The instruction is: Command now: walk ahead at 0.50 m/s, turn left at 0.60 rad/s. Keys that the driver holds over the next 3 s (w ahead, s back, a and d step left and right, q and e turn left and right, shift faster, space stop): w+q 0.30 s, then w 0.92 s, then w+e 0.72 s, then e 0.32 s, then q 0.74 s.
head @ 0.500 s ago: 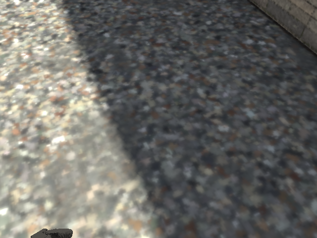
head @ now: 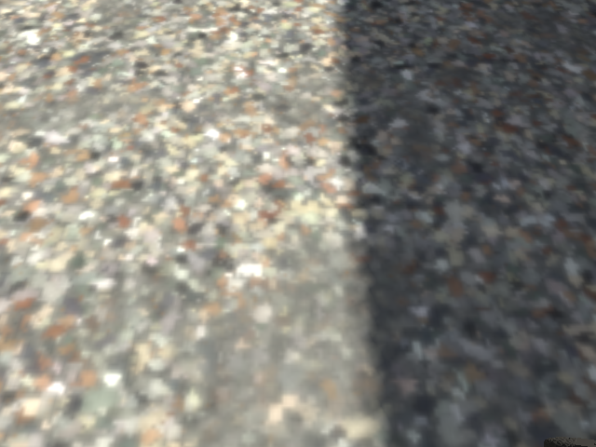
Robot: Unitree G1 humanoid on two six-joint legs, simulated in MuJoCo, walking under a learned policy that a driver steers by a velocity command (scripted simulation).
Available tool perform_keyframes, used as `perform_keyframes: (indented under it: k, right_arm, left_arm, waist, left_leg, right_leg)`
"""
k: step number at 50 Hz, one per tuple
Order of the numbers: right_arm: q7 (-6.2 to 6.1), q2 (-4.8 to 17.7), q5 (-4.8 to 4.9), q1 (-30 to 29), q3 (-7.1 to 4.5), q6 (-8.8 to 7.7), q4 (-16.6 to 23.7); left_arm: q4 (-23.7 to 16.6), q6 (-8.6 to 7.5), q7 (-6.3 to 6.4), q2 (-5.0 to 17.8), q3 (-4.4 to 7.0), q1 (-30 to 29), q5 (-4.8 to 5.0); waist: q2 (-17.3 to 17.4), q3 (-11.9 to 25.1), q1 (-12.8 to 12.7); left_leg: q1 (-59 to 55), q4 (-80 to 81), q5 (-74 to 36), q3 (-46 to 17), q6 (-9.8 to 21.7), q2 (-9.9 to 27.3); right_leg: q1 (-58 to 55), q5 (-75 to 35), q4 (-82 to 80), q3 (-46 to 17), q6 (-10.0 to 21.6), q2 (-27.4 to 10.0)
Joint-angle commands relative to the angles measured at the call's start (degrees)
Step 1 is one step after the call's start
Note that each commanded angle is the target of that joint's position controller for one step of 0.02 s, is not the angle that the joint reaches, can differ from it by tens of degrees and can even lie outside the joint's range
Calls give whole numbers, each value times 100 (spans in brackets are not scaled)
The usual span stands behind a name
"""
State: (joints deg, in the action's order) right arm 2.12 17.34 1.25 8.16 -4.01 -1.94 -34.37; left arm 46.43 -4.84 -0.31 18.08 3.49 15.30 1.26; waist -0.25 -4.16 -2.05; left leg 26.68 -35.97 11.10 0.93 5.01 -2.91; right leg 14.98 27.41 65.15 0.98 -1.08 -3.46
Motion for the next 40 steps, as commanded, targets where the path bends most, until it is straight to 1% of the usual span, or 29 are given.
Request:
perform_keyframes:
  k: [1,2,3,5,6,8,10,11,13,15,17,18,19,20,21,22,23,24,25,26,27,28,29,31,33,36,38,40]
  right_arm:
    - [-50,837,-32,876,-258,-138,149]
    - [-69,707,-97,623,-202,-142,237]
    - [-86,696,-121,512,-191,-147,264]
    - [-142,733,-85,547,-199,-181,181]
    - [-183,789,-79,620,-213,-185,127]
    - [-253,863,-55,789,-235,-169,12]
    - [-291,874,-29,941,-239,-137,-83]
    - [-305,896,-16,1030,-246,-124,-135]
    - [-311,933,12,1230,-260,-107,-254]
    - [-322,873,41,1342,-247,-76,-341]
    - [-341,815,16,1352,-234,-49,-411]
    - [-340,789,0,1340,-231,-29,-442]
    - [-331,694,-11,1299,-199,-13,-449]
    - [-307,470,-50,1296,-113,-20,-419]
    - [-308,191,-141,1628,1,-46,-336]
    - [-310,70,67,2310,53,-106,-362]
    - [-320,615,113,1958,-41,-126,-454]
    - [-315,813,81,1238,-97,-125,-344]
    - [-316,751,-2,841,-80,-130,-253]
    - [-292,653,-68,668,-82,-159,-193]
    - [-262,547,-71,719,-74,-172,-201]
    - [-243,442,-54,793,-55,-172,-238]
    - [-232,340,-56,810,-30,-166,-257]
    - [-224,206,-102,505,33,-171,-148]
    - [-199,113,-117,148,91,-205,-70]
    - [-131,55,-79,-384,134,-257,9]
    - [-83,85,-39,-702,133,-277,85]
    - [-32,142,-10,-946,118,-293,182]
  left_arm:
    - [-754,-348,17,716,98,-513,-92]
    - [-723,-294,20,757,134,-405,-151]
    - [-714,-227,10,741,143,-339,-170]
    - [-702,-121,12,580,111,-351,-220]
    - [-748,-90,21,501,88,-497,-236]
    - [-871,-73,15,359,28,-959,-237]
    - [-969,-94,-24,252,-21,-1398,-207]
    - [-1018,-110,-49,231,-36,-1597,-183]
    - [-1118,-148,-95,281,-28,-1882,-123]
    - [-1175,-185,-132,414,23,-1957,-99]
    - [-1135,-224,-165,510,70,-1783,-96]
    - [-1091,-245,-165,539,97,-1588,-103]
    - [-980,-265,-143,588,152,-1188,-131]
    - [-883,-294,-113,759,229,-598,-202]
    - [-815,-298,-88,1145,320,229,-278]
    - [-485,-213,-159,1362,417,748,-214]
    - [-553,-203,-181,836,287,647,-45]
    - [-592,-167,-156,578,207,327,-55]
    - [-635,-133,-146,502,153,55,-126]
    - [-608,-116,-133,415,118,-107,-163]
    - [-597,-127,-117,340,79,-169,-204]
    - [-564,-140,-114,290,64,-162,-187]
    - [-516,-154,-109,315,66,-107,-150]
    - [-416,-164,-86,510,112,23,-92]
    - [-339,-130,-61,649,144,120,-73]
    - [-214,-68,-41,744,148,322,-25]
    - [-95,-29,-39,785,147,565,2]
    - [9,27,-34,814,150,723,24]
  waist:
    - [180,1002,450]
    - [274,883,236]
    - [346,836,133]
    - [282,720,77]
    - [252,631,99]
    - [290,468,250]
    - [397,386,423]
    - [423,352,502]
    - [462,311,614]
    - [511,315,610]
    - [669,350,529]
    - [762,376,438]
    - [780,513,226]
    - [651,1016,-49]
    - [-235,1907,-202]
    - [-2026,2323,-15]
    - [-1189,1699,-180]
    - [-623,985,-270]
    - [-264,603,-175]
    - [-241,371,-44]
    - [-397,371,94]
    - [-523,416,145]
    - [-563,447,165]
    - [-504,361,110]
    - [-408,330,5]
    - [-414,248,-177]
    - [-421,190,-292]
    - [-437,106,-314]
  left_leg:
    - [-2985,1924,-240,-2858,1223,1582]
    - [-2446,2041,-761,-2537,1170,1416]
    - [-2127,2160,-1020,-2440,1192,1354]
    - [-1681,2274,-1512,-2117,1247,1248]
    - [-1511,2311,-1589,-1960,1229,1167]
    - [-1364,2313,-1470,-1733,1085,989]
    - [-1224,2256,-1076,-1603,897,811]
    - [-1176,2228,-900,-1616,831,781]
    - [-1232,2127,-645,-1826,771,865]
    - [-1559,1827,-467,-2146,713,980]
    - [-1919,1533,-589,-2351,642,1150]
    - [-2010,1370,-813,-2397,591,1179]
    - [-2022,1032,-1274,-2328,491,1028]
    - [-1841,147,-1568,-2065,314,731]
    - [-791,-1558,-327,-1594,33,239]
    - [1019,-3190,2208,-1099,-328,-359]
    - [1679,-3784,2069,-1373,-349,-18]
    - [1833,-3840,1549,-1219,-342,178]
    - [1684,-3657,1191,-1000,-345,368]
    - [1559,-3305,917,-921,-346,557]
    - [1264,-3040,742,-846,-343,714]
    - [1101,-2825,681,-749,-363,762]
    - [1057,-2631,664,-649,-393,787]
    - [1193,-2029,420,-519,-477,857]
    - [1152,-1288,-181,-435,-521,878]
    - [758,-267,-1052,-267,-549,739]
    - [563,93,-1310,-196,-547,640]
    - [551,358,-1202,-208,-458,590]
  right_leg:
    - [2838,-690,397,-561,126,-257]
    - [2425,-892,133,-604,97,-365]
    - [2199,-990,-43,-588,34,-366]
    - [2054,-1182,-470,-473,-133,-307]
    - [2067,-1421,-768,-432,-211,-253]
    - [2090,-2185,-1601,-414,-305,-136]
    - [1818,-2895,-2477,-403,-315,50]
    - [1654,-3127,-2822,-394,-306,144]
    - [1433,-3311,-3194,-434,-267,263]
    - [1366,-3125,-3508,-566,-177,303]
    - [1224,-2761,-3629,-560,-28,273]
    - [994,-2548,-3696,-475,75,284]
    - [443,-2500,-3916,-327,223,356]
    - [-579,-2526,-3875,-522,481,60]
    - [-2306,-2585,-3662,-1767,1002,-978]
    - [-3538,-897,-4529,-4371,1808,-1887]
    - [-3198,387,-4860,-4603,1657,-1842]
    - [-2492,211,-4928,-3749,1439,-1632]
    - [-1802,-477,-5020,-3090,1353,-1392]
    - [-1334,-1045,-5138,-2673,1355,-1199]
    - [-1056,-1476,-5249,-2332,1297,-1020]
    - [-947,-1779,-5344,-2093,1301,-906]
    - [-888,-2078,-5411,-1900,1350,-877]
    - [-838,-2561,-5579,-1611,1455,-921]
    - [-849,-2791,-5670,-1291,1418,-866]
    - [-770,-2923,-5677,-829,1259,-704]
    - [-849,-2910,-5632,-770,1219,-771]
    - [-1120,-2930,-5522,-821,1165,-931]
